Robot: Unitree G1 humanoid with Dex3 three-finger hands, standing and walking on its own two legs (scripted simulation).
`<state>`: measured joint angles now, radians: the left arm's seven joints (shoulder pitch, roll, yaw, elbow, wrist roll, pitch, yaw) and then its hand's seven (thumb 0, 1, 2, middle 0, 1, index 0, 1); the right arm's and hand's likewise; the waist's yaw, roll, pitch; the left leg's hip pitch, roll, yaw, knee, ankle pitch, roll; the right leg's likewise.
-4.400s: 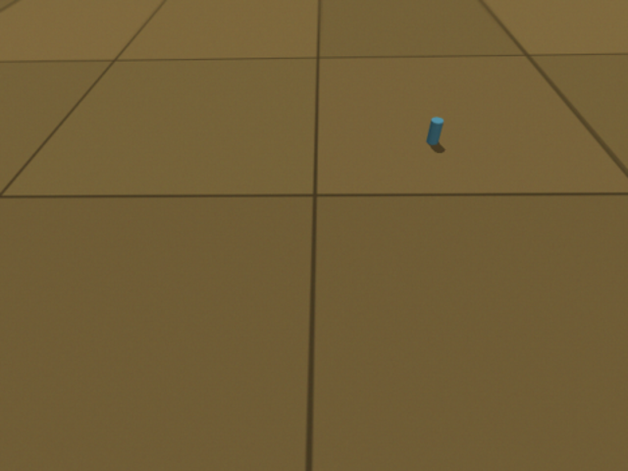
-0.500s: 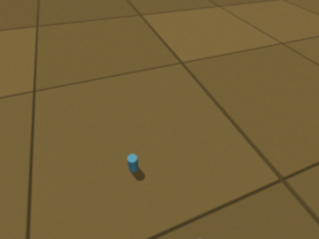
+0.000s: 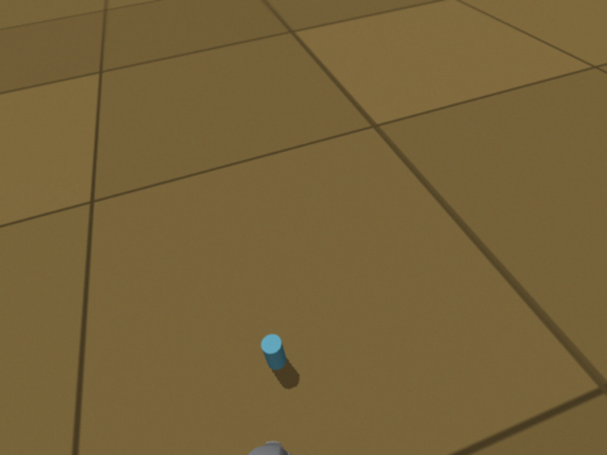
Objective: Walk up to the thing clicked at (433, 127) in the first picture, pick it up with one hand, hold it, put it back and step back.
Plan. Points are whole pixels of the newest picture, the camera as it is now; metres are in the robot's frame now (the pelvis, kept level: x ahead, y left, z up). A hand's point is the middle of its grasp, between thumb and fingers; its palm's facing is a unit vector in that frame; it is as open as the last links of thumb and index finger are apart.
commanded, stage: walk up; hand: left
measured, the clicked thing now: (274, 352) +0.56 +0.21 -0.70
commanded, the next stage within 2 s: stand in 1.56 s
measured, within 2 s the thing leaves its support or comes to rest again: neither
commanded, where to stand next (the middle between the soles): +0.20 +0.03 m, yaw -1 degrees
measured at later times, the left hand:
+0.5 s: hand (144, 451) +0.17 +0.30 -0.16, palm faces -0.06 -0.92 -0.39, open 7.3 cm
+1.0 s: hand (168, 415) +0.22 +0.27 -0.14, palm faces -0.05 -0.95 -0.31, open 7.4 cm
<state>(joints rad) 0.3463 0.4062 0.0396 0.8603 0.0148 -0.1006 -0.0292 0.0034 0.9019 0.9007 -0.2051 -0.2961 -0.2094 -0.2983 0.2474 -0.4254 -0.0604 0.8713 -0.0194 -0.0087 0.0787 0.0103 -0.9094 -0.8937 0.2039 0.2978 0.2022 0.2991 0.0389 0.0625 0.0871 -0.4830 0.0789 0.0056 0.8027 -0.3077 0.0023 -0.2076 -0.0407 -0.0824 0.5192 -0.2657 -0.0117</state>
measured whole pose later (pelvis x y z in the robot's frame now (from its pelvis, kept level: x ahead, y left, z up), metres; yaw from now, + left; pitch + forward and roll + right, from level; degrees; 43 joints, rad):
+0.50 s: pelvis +0.10 +0.03 -0.02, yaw -1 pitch -3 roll +0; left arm 0.20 0.39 0.02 0.96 0.01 -0.03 0.00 0.00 0.91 0.90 -0.20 -0.30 -0.21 -0.30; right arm 0.18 -0.38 -0.02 0.92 0.01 0.00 0.00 0.01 -0.91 -0.89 0.21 0.30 0.20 0.30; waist -0.01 0.01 0.13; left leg -0.34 0.06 0.06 0.74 -0.37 0.00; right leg -0.37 -0.02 -0.04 0.70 -0.28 -0.01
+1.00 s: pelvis +0.11 +0.03 +0.01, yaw -2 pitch -3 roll +0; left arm 0.04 0.34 0.00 1.15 0.00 -0.01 -0.02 0.00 0.91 0.90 -0.20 -0.30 -0.21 -0.30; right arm 0.08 -0.37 0.01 1.17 0.00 -0.02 0.01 0.01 -0.91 -0.89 0.21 0.30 0.20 0.30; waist -0.01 -0.01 0.06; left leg -0.15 0.04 0.07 0.36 -0.17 -0.02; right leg -0.20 -0.02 -0.03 0.37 -0.13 0.00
